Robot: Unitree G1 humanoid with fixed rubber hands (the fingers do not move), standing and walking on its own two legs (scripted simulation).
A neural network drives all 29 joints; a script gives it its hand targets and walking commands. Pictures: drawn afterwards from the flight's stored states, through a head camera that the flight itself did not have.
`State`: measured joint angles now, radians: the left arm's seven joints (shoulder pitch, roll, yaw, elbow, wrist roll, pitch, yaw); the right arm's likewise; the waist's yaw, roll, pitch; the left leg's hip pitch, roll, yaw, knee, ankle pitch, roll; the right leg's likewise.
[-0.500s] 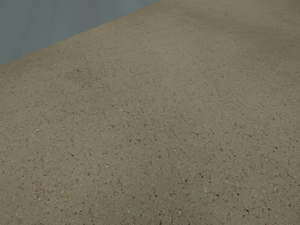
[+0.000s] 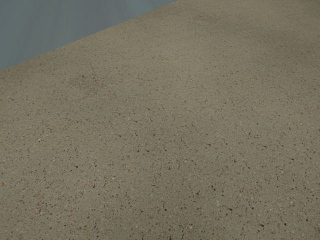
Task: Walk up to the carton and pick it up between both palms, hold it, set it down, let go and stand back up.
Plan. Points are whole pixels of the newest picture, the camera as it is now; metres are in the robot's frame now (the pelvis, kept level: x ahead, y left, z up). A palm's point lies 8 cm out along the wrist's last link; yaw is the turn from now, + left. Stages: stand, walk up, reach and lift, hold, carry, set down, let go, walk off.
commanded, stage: stand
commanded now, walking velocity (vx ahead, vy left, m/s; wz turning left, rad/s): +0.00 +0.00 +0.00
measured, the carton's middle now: out of the picture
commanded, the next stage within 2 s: walk up in 0.80 s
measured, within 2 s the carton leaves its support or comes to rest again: neither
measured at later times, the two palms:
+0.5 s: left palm out of the picture -0.04 +0.21 -0.14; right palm out of the picture -0.03 -0.21 -0.14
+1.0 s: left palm out of the picture -0.05 +0.20 -0.14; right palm out of the picture -0.05 -0.21 -0.15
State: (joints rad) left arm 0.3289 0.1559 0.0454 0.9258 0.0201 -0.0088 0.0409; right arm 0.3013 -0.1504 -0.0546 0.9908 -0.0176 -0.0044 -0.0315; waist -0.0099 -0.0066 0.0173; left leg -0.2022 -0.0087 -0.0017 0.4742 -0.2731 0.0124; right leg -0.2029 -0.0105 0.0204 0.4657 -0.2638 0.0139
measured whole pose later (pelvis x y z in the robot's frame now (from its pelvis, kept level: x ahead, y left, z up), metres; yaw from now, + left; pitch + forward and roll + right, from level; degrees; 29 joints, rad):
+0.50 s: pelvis -0.01 +0.00 +0.00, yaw +0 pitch -1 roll +0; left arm 0.35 0.12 0.02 1.07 0.02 -0.01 0.04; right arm 0.31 -0.12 -0.04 1.11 -0.01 0.00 -0.04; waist 0.00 -0.01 0.02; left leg -0.19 -0.01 -0.01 0.44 -0.24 0.01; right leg -0.19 -0.01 0.02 0.44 -0.23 0.01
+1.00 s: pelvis -0.01 -0.01 +0.00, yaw +0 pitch -1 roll +0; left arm 0.35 0.11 0.01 1.11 0.02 -0.01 0.04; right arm 0.33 -0.11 -0.02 1.15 -0.01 -0.01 -0.04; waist 0.00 0.00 0.01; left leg -0.19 0.00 -0.01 0.44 -0.24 0.00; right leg -0.19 0.00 0.01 0.43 -0.23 0.01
